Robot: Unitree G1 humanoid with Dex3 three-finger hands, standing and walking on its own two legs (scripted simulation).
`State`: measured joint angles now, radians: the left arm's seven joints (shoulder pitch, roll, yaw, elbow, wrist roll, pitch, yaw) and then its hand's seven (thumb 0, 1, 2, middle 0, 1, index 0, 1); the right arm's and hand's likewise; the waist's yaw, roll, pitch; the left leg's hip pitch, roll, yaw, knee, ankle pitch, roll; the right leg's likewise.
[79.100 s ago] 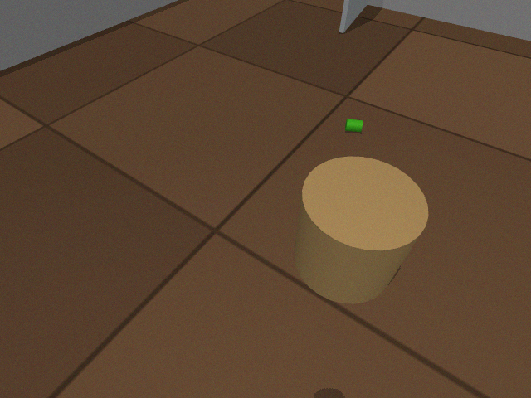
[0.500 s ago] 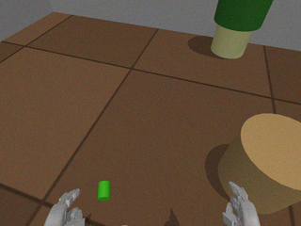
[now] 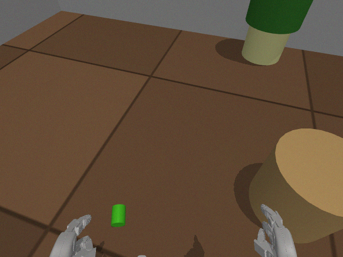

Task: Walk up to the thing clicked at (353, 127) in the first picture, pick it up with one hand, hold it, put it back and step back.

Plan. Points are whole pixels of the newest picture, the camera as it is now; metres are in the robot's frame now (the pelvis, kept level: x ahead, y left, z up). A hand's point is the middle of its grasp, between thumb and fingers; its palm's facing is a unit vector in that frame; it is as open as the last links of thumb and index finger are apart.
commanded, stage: home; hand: left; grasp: from above
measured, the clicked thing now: (118, 215) +0.44 +0.27 -0.68
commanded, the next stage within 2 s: stand in 0.68 s
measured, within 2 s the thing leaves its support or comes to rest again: neither
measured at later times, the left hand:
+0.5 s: hand (92, 252) +0.16 +0.18 -0.05, palm faces +0.03 -0.98 -0.20, open 7.4 cm
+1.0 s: hand out of the picture +0.14 +0.22 -0.09, palm faces +0.00 -0.94 -0.34, open 7.4 cm
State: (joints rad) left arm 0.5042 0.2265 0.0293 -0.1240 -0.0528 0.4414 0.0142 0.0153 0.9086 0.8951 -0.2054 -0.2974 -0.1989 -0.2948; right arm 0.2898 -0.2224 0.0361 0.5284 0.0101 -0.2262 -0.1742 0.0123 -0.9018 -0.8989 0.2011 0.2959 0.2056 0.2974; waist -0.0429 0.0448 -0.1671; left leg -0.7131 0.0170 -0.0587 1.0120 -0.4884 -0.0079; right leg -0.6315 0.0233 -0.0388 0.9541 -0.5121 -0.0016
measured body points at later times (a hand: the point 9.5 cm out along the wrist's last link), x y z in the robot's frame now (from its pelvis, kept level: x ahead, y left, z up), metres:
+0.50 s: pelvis +0.00 +0.00 +0.00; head +0.02 +0.01 +0.45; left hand +0.16 +0.23 -0.03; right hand +0.16 -0.24 -0.06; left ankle +0.01 +0.12 -0.68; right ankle -0.02 -0.12 -0.68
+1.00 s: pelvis -0.01 +0.00 +0.03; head +0.03 +0.01 +0.48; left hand +0.14 +0.27 -0.07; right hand +0.12 -0.26 -0.09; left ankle +0.01 +0.12 -0.68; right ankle -0.02 -0.12 -0.68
